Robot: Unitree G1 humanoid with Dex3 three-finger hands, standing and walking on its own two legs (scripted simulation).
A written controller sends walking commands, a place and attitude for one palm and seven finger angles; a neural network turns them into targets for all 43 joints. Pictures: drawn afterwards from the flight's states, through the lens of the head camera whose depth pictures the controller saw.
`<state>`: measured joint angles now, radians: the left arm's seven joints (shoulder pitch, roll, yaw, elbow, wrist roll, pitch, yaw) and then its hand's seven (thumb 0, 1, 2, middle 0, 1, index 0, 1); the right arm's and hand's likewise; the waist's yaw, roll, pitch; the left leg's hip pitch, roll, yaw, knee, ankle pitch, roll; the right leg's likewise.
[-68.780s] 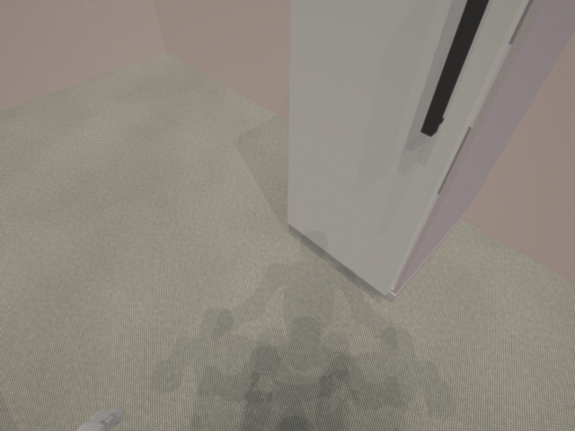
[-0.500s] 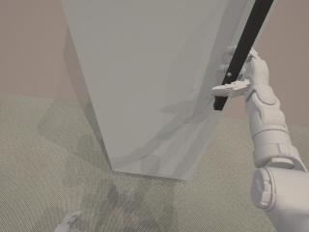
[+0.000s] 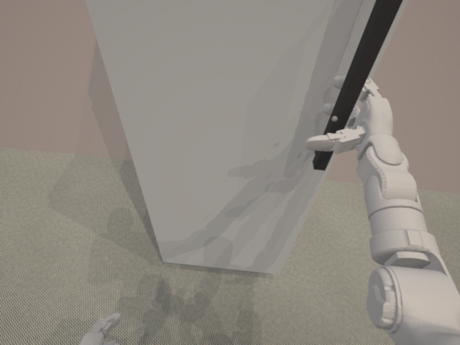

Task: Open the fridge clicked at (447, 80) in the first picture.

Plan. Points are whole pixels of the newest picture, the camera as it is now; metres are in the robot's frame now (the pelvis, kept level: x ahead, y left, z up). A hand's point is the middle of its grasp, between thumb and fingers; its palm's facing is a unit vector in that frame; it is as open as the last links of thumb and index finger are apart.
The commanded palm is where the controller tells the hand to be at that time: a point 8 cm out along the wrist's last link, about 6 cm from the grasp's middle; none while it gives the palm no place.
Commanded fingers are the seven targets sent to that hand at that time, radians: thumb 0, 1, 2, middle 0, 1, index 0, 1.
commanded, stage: slide the fingers in behind the handle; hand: right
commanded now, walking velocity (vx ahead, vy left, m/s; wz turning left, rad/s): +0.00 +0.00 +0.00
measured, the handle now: (355, 67) +0.51 -0.15 +0.26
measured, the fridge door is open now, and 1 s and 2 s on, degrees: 0 0 0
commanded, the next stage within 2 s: grip the handle and tug to test in 0.44 s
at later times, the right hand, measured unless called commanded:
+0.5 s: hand (335, 119) +0.45 -0.13 +0.20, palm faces +0.01 +1.00 +0.00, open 14.2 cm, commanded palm +0.42 -0.17 +0.19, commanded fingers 0.00 0.50 -0.30 0.30 1.20 0.30 1.20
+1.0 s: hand (336, 118) +0.45 -0.13 +0.20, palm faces +0.02 +1.00 +0.00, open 9.5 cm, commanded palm +0.42 -0.17 +0.19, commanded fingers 0.00 -0.62 -0.78 0.42 1.36 0.42 1.36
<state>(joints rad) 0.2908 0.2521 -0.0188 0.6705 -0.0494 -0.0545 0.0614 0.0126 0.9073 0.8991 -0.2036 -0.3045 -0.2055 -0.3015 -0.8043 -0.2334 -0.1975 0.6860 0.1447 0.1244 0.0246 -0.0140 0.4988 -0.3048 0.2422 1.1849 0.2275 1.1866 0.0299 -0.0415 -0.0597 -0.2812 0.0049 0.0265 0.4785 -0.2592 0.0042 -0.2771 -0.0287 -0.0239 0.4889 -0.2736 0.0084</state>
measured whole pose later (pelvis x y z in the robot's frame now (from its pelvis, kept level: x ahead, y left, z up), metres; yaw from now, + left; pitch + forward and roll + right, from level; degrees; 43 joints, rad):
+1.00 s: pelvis +0.00 -0.01 +0.00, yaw +0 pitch +4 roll +0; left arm 0.31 0.24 -0.03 0.70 -0.05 -0.06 0.06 0.01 0.91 0.90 -0.20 -0.30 -0.21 -0.30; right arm -0.85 -0.24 -0.18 0.76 0.14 0.10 0.02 -0.01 -0.18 -0.60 0.32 1.27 0.32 1.27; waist 0.03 -0.04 -0.06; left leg -0.28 0.01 0.03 0.47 -0.25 0.00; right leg -0.28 -0.02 -0.02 0.49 -0.27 0.00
